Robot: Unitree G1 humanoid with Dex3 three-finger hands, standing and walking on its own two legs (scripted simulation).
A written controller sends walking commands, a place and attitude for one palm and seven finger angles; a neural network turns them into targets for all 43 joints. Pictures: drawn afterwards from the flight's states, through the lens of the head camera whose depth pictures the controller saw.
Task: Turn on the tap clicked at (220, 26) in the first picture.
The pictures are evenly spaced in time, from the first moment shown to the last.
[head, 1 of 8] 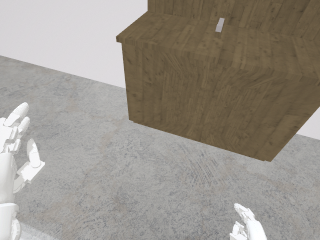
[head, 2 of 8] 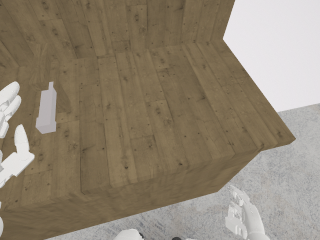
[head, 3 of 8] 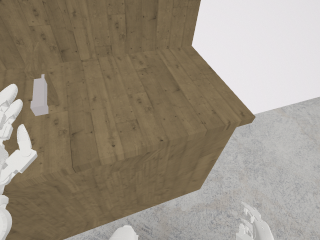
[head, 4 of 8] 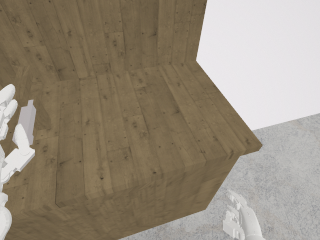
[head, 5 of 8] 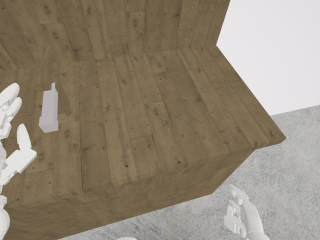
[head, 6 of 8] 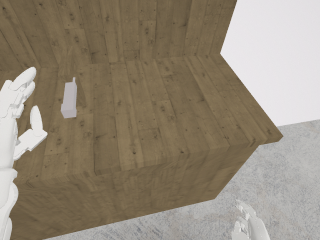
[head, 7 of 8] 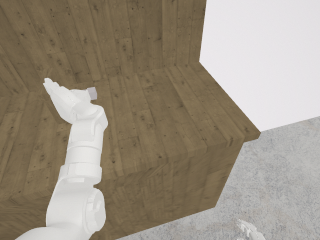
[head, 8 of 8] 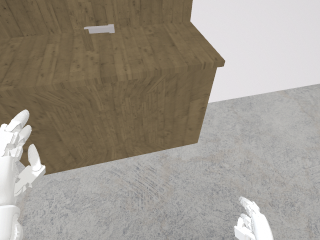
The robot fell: no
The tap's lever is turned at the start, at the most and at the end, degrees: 0 86 86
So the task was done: yes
